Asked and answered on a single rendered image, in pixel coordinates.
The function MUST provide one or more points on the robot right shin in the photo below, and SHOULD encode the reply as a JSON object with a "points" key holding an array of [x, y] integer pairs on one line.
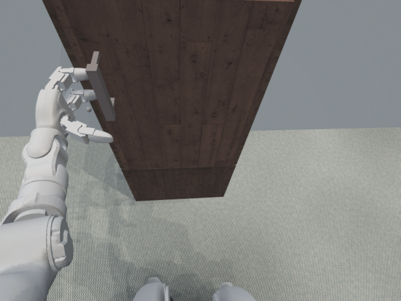
{"points": [[226, 285]]}

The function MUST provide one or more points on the robot left upper arm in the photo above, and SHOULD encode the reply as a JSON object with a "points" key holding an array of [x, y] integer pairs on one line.
{"points": [[32, 252]]}

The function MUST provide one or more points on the left robot hand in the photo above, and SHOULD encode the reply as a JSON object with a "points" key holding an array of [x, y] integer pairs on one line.
{"points": [[51, 106]]}

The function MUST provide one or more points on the robot right thigh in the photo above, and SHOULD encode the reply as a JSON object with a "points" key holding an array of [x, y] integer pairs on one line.
{"points": [[232, 294]]}

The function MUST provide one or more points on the cupboard door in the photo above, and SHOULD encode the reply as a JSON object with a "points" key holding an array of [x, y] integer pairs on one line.
{"points": [[185, 74]]}

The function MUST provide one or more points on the left robot forearm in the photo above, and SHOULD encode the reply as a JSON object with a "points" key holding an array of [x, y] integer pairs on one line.
{"points": [[45, 183]]}

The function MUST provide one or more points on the handle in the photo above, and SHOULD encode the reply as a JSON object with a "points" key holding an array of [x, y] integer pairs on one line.
{"points": [[94, 74]]}

